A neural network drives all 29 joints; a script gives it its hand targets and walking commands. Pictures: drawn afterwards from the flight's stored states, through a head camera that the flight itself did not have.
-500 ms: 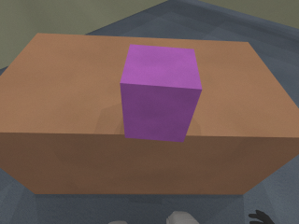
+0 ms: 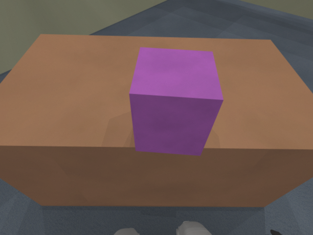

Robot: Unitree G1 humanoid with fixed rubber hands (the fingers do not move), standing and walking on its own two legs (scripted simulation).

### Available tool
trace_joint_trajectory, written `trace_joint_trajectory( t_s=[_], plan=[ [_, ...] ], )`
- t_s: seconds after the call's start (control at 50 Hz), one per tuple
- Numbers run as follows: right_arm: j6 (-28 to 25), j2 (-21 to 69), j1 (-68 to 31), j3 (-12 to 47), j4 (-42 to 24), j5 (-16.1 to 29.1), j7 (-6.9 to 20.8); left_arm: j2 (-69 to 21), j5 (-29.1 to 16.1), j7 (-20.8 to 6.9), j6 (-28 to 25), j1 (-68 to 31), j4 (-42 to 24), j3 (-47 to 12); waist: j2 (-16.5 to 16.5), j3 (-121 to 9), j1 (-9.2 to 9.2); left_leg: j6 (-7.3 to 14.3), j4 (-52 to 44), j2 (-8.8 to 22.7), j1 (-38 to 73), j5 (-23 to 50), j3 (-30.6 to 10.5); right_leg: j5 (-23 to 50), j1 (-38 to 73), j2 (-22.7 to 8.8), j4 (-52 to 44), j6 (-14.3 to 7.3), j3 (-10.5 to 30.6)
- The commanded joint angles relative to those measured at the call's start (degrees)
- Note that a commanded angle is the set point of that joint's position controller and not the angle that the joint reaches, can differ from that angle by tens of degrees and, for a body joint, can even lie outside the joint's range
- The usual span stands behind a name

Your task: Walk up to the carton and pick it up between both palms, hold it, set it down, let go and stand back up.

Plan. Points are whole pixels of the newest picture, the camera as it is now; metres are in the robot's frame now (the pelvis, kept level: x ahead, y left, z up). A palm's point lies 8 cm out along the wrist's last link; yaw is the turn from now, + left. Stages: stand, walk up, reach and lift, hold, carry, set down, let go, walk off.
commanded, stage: walk up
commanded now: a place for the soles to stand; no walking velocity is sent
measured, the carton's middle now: (171, 104) +0.46 -0.04 +0.06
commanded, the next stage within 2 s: reach and lift in 1.96 s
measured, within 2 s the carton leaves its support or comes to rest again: neither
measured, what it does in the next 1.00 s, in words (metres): steps on the spot: right foot, then left foot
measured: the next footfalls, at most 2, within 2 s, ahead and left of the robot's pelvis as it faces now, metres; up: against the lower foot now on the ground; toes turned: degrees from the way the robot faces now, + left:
right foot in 0.26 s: +0.11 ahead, -0.15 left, +0.00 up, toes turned -1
left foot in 0.54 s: +0.11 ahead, +0.10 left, +0.00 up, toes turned -2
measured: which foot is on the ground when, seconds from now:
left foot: down 0.00-0.28, up 0.30-0.52, down 0.54-1.00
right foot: up 0.00-0.24, down 0.26-1.00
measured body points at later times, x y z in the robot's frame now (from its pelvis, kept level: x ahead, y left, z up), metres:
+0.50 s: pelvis +0.03 -0.03 -0.01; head +0.06 -0.04 +0.44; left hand +0.12 +0.29 -0.09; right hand +0.10 -0.34 -0.12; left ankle +0.05 +0.10 -0.69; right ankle +0.08 -0.14 -0.71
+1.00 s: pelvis +0.03 -0.01 -0.01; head +0.03 +0.01 +0.44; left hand +0.13 +0.30 -0.11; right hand +0.09 -0.33 -0.10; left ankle +0.07 +0.10 -0.71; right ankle +0.07 -0.14 -0.71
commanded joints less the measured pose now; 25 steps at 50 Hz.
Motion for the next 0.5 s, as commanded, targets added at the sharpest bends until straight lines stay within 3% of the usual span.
trace_joint_trajectory(
  t_s=[0.0,0.04,0.06,0.1,0.12,0.14,0.16,0.18,0.2,0.22,0.24,0.26,0.28,0.3,0.32,0.34,0.36,0.38,0.4,0.42,0.44,0.46,0.48],
  plan=[
    [-2.47,-18.67,4.36,-5.37,-3.23,-1.46,-1.59,13.66,1.46,0.86,-1.44,-1.02,-0.38,6.05,6.02,2.34,-1.61,8.18,-25.41,16.02,8.43,-3.85,-27.02,-1.88,-16.85,-2.39,4.11,-0.5,2.14],
    [-2.65,-19.31,5.31,-5.44,-3.03,-1.36,-1.64,12.61,1.36,1.02,-1.36,-1.77,-1.27,5.75,5.81,0.46,-1.69,9.45,-22.7,16.45,10.89,5.79,-25.17,-3.69,-16.44,-2.08,2.28,-0.79,0.91],
    [-2.78,-19.13,6.71,-5.25,-2.17,-1.04,-1.67,12.38,1.68,1.08,-1.37,-2.6,-2.27,5.47,7.4,1.06,-2.4,10.07,-21.76,17.0,12.76,10.38,-23.9,-3.58,-17.14,-2.74,1.54,-0.83,0.86],
    [-2.57,-19.38,6.36,-5.24,-3.47,-0.8,-1.68,12.3,1.4,1.12,-1.68,-2.89,-2.98,5.14,7.66,-0.34,-2.31,11.67,-19.43,17.63,13.9,12.38,-23.86,-4.44,-15.62,-3.47,-1.6,-1.6,0.41],
    [-2.31,-19.43,4.62,-5.18,-3.5,-1.04,-1.72,11.64,1.2,1.06,-2.29,-2.6,-3.28,4.92,8.69,-2.3,-2.0,13.24,-17.29,17.71,12.54,15.09,-20.93,-6.43,-12.01,-2.98,-5.65,-1.54,-0.85],
    [-1.95,-18.88,4.35,-5.03,-3.74,-0.92,-1.56,12.24,1.4,1.16,-2.38,-1.93,-2.46,5.14,6.94,-2.84,-1.87,12.62,-16.01,17.5,11.21,14.94,-20.73,-6.54,-8.85,-2.01,-7.65,-2.08,-1.66],
    [-1.9,-19.09,3.75,-4.71,-3.47,-0.71,-1.6,11.97,1.23,1.14,-3.0,-1.46,-2.4,4.89,5.95,-1.49,-0.87,11.43,-13.13,15.83,8.76,21.55,-17.56,-4.62,-5.92,-1.46,-12.55,-2.34,-2.38],
    [-1.46,-18.75,0.84,-4.13,-3.7,-0.24,-1.34,10.78,1.15,1.41,-3.42,2.72,-1.06,4.95,6.82,-3.95,1.94,9.76,-9.83,14.44,4.59,21.63,-12.98,0.72,2.14,-0.13,-19.39,-3.02,-3.53],
    [-1.16,-15.75,-1.1,-2.86,-4.66,-0.48,-1.13,10.98,1.3,1.57,-4.08,6.15,-0.17,5.61,6.49,-4.63,3.91,6.68,-4.35,10.31,-3.69,20.43,-8.89,4.77,12.51,0.25,-23.9,-3.37,-1.1],
    [-1.15,-11.19,-0.61,-1.8,-5.75,-0.25,-1.28,14.25,1.83,2.12,-4.49,9.56,0.53,6.51,-4.03,-7.55,5.12,3.4,9.77,5.28,-10.26,15.12,-4.75,3.17,19.43,-5.88,-29.39,-5.31,13.63],
    [-0.98,-7.63,0.69,-0.75,-6.34,-0.55,-1.2,18.23,1.38,2.12,-4.58,8.95,0.16,7.84,-14.95,-6.38,4.03,-0.56,18.52,-2.6,-21.73,-8.06,1.4,3.81,23.49,-18.59,-35.81,-7.75,35.89],
    [-0.05,-12.41,0.14,-1.75,-4.5,-0.86,-2.17,18.33,1.14,2.1,-4.03,4.89,-0.14,7.31,-6.3,-5.85,3.09,-0.81,19.56,-0.06,-20.97,-13.53,-0.78,1.7,19.65,-21.09,-35.85,-10.81,37.32],
    [-0.34,-14.76,-1.86,-2.17,-3.86,-0.79,-2.42,18.79,1.14,2.12,-3.47,4.6,-0.62,7.29,-5.38,-5.05,3.78,-0.56,18.37,1.12,-19.7,-14.22,-1.86,5.46,17.36,-22.51,-33.71,-15.03,38.75],
    [-0.34,-15.71,-0.98,-2.49,-2.92,-0.31,-2.5,17.78,0.74,2.25,-3.27,2.49,-0.84,6.97,-4.22,-2.4,2.59,-0.55,18.46,2.18,-19.27,-12.27,-3.38,9.84,15.68,-20.54,-32.3,-12.35,34.78],
    [-0.66,-14.17,-1.07,-2.01,-3.28,-0.39,-2.4,15.47,0.93,2.36,-3.28,1.57,-1.05,5.91,-3.91,-1.35,2.32,-0.64,16.15,2.67,-17.41,-11.85,-2.87,16.89,14.09,-18.98,-30.52,-13.15,29.01],
    [-0.67,-12.63,-0.36,-1.91,-2.83,0.27,-2.32,14.01,0.53,2.7,-3.43,0.66,-0.77,5.44,-6.37,-1.32,1.76,-1.03,13.8,3.39,-15.92,-9.24,-3.09,25.58,13.04,-16.0,-29.19,-11.0,22.07],
    [-0.71,-12.46,1.41,-1.78,-2.96,0.22,-2.2,14.01,0.91,2.56,-3.45,1.14,-1.42,5.62,-8.11,-2.79,1.56,-1.24,12.05,3.13,-13.49,-9.3,-1.76,29.53,12.88,-14.79,-27.24,-10.44,20.6],
    [-0.72,-12.36,0.99,-1.76,-3.09,0.02,-2.22,13.25,0.62,2.52,-3.48,0.93,-1.5,5.74,-8.74,-4.29,2.16,-1.3,11.29,3.01,-12.72,-7.7,-0.2,29.36,12.99,-14.72,-27.78,-10.5,19.72],
    [-0.7,-12.37,1.29,-2.04,-3.26,-0.04,-2.18,14.19,0.91,2.17,-3.2,-0.13,-1.95,5.56,-9.95,-5.04,1.96,-1.13,9.41,2.42,-10.46,-9.38,0.41,27.37,12.17,-14.97,-26.58,-12.43,21.45],
    [-0.76,-12.57,0.61,-2.33,-3.25,0.03,-2.1,14.97,1.15,2.21,-2.81,0.99,-2.0,5.4,-11.33,-4.5,2.51,-0.85,7.69,2.17,-8.64,-10.83,0.6,25.17,10.34,-14.56,-26.89,-11.96,21.08],
    [-1.03,-12.55,0.19,-1.79,-2.95,-0.33,-2.31,14.8,1.24,2.13,-2.39,-1.25,-2.58,5.62,-10.77,-5.05,2.0,-0.39,2.94,1.81,-7.49,-10.44,1.23,21.8,8.94,-15.3,-25.67,-13.42,20.34],
    [-1.52,-12.67,2.09,-2.02,-2.38,-0.33,-2.46,14.57,1.1,1.9,-2.06,-2.17,-2.47,5.48,-11.39,-5.31,1.1,0.09,-3.03,1.48,-2.48,-8.23,1.96,22.35,6.86,-13.96,-23.65,-12.6,17.64],
    [-2.17,-11.92,3.73,-2.03,-1.85,-0.78,-2.37,13.65,1.01,1.76,-1.74,-4.65,-3.0,5.0,-9.5,-5.32,-0.78,0.72,-10.09,0.68,3.58,-2.46,3.07,21.28,1.21,-12.2,-21.32,-11.41,14.21]
  ],
)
